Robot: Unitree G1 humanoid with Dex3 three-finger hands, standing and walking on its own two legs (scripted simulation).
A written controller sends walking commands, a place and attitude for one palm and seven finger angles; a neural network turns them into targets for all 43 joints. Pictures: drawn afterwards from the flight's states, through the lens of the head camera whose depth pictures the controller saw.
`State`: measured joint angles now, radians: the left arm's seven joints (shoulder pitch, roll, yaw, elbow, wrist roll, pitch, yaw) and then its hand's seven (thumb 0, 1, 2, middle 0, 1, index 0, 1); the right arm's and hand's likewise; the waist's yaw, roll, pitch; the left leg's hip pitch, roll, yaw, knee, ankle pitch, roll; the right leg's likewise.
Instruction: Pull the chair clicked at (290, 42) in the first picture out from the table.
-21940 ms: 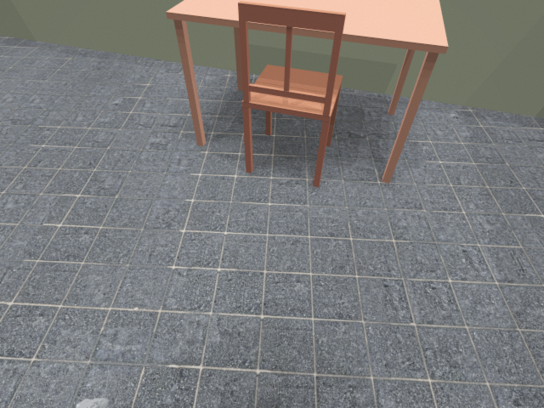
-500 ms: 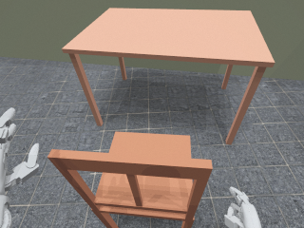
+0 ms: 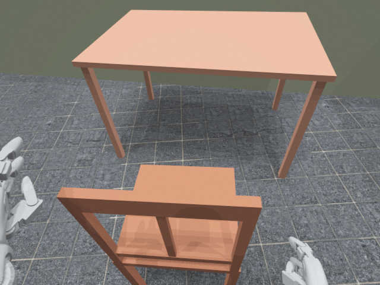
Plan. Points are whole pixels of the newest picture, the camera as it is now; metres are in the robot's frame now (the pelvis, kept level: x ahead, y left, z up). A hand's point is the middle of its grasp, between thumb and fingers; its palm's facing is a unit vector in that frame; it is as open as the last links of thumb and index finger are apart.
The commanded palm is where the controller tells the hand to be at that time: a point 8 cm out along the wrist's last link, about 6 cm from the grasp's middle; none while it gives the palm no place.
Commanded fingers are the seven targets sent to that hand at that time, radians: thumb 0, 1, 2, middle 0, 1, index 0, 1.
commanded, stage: step back with the hand held close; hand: left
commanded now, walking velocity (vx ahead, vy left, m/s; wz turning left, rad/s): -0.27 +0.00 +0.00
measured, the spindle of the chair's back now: (167, 236) +0.26 +0.10 -0.11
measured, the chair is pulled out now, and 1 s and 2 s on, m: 0.60 0.60 0.60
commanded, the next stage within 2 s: stop stepping back and stand still in 1.44 s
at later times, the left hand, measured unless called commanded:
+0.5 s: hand (21, 236) +0.14 +0.27 +0.15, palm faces +0.40 -0.76 -0.51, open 7.4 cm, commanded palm +0.08 +0.30 +0.18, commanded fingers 0.00 0.90 0.90 -0.20 -0.30 -0.20 -0.30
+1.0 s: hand out of the picture +0.08 +0.27 +0.16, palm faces +0.45 -0.77 -0.45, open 7.4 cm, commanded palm +0.02 +0.31 +0.18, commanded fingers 0.00 0.90 0.90 -0.20 -0.30 -0.20 -0.30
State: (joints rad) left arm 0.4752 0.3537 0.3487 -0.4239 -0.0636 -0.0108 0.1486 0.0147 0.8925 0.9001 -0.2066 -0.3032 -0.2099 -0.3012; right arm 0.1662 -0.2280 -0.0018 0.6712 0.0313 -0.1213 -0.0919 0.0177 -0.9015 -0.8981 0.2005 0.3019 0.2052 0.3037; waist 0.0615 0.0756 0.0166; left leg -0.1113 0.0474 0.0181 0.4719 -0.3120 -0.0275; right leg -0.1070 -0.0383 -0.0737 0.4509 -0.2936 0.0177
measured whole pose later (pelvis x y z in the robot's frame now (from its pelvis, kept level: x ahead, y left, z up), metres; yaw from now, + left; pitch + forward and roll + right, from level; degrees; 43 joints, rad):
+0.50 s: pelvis -0.06 +0.01 -0.01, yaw -1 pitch +0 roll -1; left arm 0.58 0.40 0.41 -0.51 -0.06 -0.09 0.17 0.01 0.89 0.90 -0.21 -0.30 -0.21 -0.30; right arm 0.19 -0.21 -0.03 0.60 0.03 -0.03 -0.11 0.02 -0.90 -0.90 0.20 0.30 0.21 0.30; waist 0.01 0.04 0.05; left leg -0.30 0.05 0.04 0.56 -0.25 -0.02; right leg -0.30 -0.04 -0.05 0.52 -0.22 0.02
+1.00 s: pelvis -0.12 +0.01 -0.02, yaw +1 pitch +0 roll -2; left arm 0.53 0.39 0.42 -0.58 -0.04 -0.16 0.17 0.01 0.89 0.90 -0.21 -0.30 -0.21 -0.30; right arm 0.19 -0.22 0.00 0.64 0.00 -0.12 -0.07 0.02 -0.90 -0.90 0.20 0.30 0.21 0.30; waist 0.02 0.02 0.05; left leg -0.44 0.03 -0.03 0.70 -0.33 0.00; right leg -0.39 -0.01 -0.03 0.61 -0.22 0.01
